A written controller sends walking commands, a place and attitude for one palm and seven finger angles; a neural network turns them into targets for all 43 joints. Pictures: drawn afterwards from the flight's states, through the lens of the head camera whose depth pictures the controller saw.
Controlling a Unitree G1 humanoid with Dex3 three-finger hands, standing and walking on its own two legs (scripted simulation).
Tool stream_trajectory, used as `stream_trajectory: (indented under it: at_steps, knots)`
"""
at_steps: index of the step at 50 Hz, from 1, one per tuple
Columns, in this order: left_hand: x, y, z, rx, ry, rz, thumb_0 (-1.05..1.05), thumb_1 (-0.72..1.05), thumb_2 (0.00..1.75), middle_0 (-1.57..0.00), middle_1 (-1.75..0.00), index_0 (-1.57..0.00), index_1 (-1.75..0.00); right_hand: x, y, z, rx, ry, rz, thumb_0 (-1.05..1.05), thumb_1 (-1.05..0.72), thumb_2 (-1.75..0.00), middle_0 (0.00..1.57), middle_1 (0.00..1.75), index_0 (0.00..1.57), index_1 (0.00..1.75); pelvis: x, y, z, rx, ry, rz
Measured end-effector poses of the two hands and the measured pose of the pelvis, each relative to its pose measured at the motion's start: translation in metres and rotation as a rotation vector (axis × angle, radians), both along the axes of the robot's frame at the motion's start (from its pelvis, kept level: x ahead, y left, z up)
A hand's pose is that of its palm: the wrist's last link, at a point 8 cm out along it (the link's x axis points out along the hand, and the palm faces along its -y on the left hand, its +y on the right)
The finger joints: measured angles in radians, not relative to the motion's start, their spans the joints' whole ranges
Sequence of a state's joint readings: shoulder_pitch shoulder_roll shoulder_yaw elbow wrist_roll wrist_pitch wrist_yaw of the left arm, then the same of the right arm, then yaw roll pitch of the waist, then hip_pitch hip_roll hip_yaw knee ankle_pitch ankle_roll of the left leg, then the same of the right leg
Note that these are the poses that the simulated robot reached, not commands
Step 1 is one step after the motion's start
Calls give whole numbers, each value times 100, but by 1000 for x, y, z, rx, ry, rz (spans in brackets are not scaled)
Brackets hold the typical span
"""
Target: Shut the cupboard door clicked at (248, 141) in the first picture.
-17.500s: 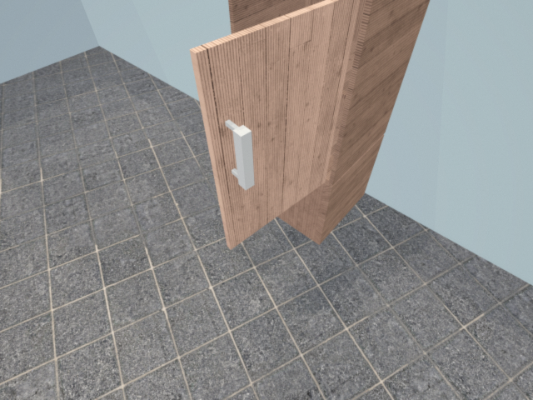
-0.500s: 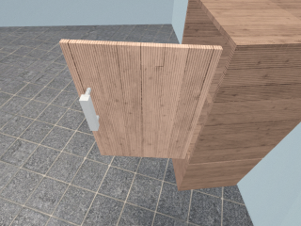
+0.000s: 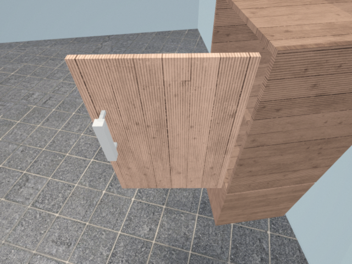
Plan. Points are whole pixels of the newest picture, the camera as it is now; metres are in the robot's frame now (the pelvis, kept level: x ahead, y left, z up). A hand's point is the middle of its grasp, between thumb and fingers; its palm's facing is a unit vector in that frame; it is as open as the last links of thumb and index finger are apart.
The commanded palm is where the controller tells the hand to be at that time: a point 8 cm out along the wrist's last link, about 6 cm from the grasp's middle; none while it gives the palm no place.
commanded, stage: look again from close up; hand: left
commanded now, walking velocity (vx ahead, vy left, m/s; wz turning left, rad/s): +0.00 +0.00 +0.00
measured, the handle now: (108, 136) +0.44 +0.22 +0.02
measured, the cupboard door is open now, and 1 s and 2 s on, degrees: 82 82 82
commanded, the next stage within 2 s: raise the hand and make a fist in 0.04 s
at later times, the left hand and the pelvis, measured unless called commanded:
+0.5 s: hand (110, 249) +0.16 +0.16 -0.04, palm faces +0.03 -1.00 +0.03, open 6.4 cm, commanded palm +0.11 +0.23 -0.05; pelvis -0.02 -0.02 -0.06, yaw +2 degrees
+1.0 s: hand (92, 246) +0.17 +0.19 -0.02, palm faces +0.12 -0.99 -0.04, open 4.1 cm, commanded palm +0.13 +0.24 -0.02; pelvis -0.03 -0.01 -0.07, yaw +2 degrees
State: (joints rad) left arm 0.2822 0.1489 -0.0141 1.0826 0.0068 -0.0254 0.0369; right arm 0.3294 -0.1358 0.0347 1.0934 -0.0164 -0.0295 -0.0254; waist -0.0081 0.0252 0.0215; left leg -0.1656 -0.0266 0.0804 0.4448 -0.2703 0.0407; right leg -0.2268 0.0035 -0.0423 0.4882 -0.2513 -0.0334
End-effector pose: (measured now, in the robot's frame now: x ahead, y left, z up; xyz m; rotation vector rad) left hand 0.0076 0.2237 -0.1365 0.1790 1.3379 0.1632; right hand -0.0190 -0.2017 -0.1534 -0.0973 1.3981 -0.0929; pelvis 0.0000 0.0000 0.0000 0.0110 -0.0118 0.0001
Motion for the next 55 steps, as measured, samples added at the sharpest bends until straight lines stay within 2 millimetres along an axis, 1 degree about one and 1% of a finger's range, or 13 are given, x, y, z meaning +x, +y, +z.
stream_trajectory:
  at_steps: [9,16,19,22,25,28,31,34,38,43,46,49,55]
  knots:
    - [10,1,0,-15,-21,58,2,93,90,-20,-30,-20,-30,18,-12,5,-48,-30,2,0,-91,-89,20,30,20,30,6,-1,-1,-7,1,-2]
    - [153,11,120,42,-920,44,2,93,90,-23,-34,-23,-34,99,-56,33,-161,-519,37,1,-92,-89,20,30,20,30,2,-1,-11,-9,40,44]
    - [181,2,145,-37,-1204,-6,2,92,90,-27,-38,-26,-38,142,-67,50,-183,-697,63,1,-91,-89,20,30,20,30,-6,-5,-23,0,99,33]
    - [170,-8,136,-143,-1360,-77,1,92,90,-31,-42,-31,-43,177,-72,67,-200,-825,117,1,-91,-90,20,30,20,30,-13,-13,-39,10,151,21]
    - [134,-11,98,-188,-1307,-115,1,91,90,-36,-48,-36,-48,206,-72,75,-212,-904,194,1,-91,-90,20,30,20,30,-20,-19,-58,8,186,27]
    - [93,-3,65,-168,-1172,-71,1,91,90,-42,-53,-41,-54,230,-64,70,-209,-958,268,1,-91,-90,20,30,20,30,-26,-21,-76,-7,215,44]
    - [69,11,63,-75,-1172,-22,2,90,90,-47,-59,-47,-59,243,-47,55,-177,-983,321,1,-91,-90,19,30,20,30,-31,-22,-90,-32,235,63]
    - [74,18,91,-1,-1341,-41,3,90,90,-52,-65,-52,-65,242,-25,31,-118,-969,346,0,-91,-90,19,30,20,30,-37,-22,-100,-53,245,74]
    - [110,5,120,-67,-1511,-176,2,91,90,-59,-73,-59,-73,219,-2,1,-35,-901,316,1,-90,-90,20,30,20,30,-46,-20,-107,-72,244,77]
    - [149,-15,104,-248,-1260,-278,2,91,90,-68,-83,-68,-83,167,3,-15,7,-751,170,1,-90,-89,20,30,21,30,-46,-15,-95,-54,240,55]
    - [146,-8,101,-235,-1140,-189,2,90,90,-74,-89,-74,-89,139,-8,-11,-25,-678,94,1,-90,-89,20,30,21,30,-41,-12,-82,-40,229,39]
    - [135,13,115,-122,-1178,-84,2,90,90,-80,-95,-79,-95,122,-22,-4,-78,-637,75,1,-90,-89,20,30,21,30,-36,-9,-75,-37,222,34]
    - [123,29,134,-24,-1362,-93,2,91,90,-90,-107,-90,-107,123,-44,0,-160,-637,157,1,-90,-90,20,30,21,30,-36,-3,-80,-51,230,55]
